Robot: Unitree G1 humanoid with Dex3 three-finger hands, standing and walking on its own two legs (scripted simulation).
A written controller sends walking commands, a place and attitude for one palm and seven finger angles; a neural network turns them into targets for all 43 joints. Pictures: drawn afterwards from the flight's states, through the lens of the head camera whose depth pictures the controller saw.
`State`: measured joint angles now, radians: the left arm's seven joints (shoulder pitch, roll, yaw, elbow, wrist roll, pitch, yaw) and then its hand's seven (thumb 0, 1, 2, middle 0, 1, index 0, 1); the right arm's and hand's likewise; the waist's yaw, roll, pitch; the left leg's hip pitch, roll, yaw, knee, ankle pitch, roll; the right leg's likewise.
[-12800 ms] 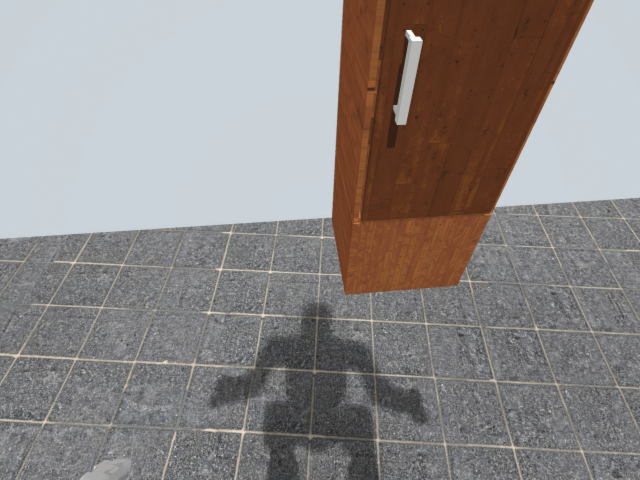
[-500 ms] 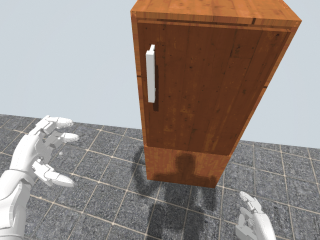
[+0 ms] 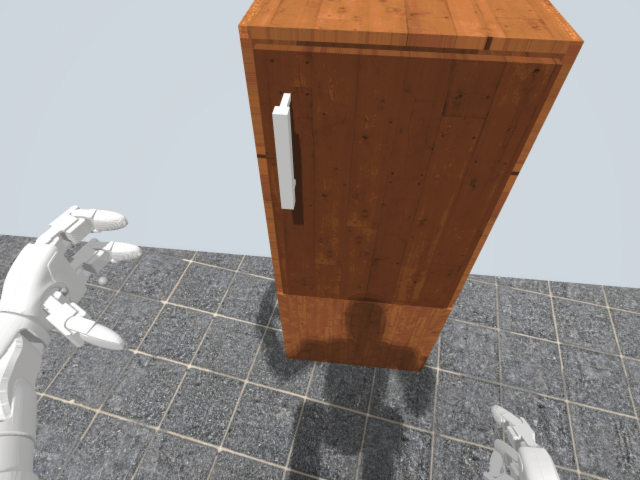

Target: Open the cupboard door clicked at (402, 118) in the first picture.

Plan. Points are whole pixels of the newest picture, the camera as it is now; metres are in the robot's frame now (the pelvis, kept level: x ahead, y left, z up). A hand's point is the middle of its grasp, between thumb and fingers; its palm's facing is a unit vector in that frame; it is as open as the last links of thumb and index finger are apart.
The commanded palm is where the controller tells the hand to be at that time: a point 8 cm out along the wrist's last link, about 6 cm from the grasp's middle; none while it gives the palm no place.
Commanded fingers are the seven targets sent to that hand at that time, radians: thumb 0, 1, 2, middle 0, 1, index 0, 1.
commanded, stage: raise the hand with hooked fingers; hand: left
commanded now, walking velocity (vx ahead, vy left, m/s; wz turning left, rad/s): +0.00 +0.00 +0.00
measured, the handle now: (287, 154) +0.55 +0.10 +0.11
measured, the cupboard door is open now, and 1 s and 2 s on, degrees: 0 0 0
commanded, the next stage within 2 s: move the hooked fingers beside the handle in 0.24 s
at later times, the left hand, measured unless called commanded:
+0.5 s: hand (109, 275) +0.29 +0.26 +0.13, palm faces +0.03 -1.00 -0.02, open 14.0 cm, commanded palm +0.28 +0.30 +0.13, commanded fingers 0.00 -0.50 0.30 -0.30 -1.20 -0.30 -1.20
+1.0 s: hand (166, 231) +0.37 +0.23 +0.12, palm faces -0.04 -1.00 -0.01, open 14.0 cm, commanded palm +0.35 +0.27 +0.12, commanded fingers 0.00 -0.50 0.30 -0.30 -1.20 -0.30 -1.20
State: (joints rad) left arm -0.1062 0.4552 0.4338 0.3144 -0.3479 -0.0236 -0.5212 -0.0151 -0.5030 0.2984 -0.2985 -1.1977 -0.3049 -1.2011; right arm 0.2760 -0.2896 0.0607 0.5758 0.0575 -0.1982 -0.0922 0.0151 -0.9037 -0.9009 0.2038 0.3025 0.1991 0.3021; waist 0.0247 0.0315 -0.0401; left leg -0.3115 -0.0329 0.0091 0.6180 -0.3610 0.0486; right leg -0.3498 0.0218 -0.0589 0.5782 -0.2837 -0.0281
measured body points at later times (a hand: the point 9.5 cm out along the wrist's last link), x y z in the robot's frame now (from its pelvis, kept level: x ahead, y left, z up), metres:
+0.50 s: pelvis -0.01 -0.01 +0.00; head +0.01 -0.02 +0.45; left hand +0.29 +0.32 +0.13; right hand +0.17 -0.25 -0.08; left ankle -0.03 +0.08 -0.73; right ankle +0.01 -0.10 -0.73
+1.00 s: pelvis +0.00 -0.01 +0.00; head +0.03 -0.01 +0.45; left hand +0.36 +0.28 +0.12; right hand +0.12 -0.26 -0.10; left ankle -0.03 +0.08 -0.73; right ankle +0.01 -0.10 -0.73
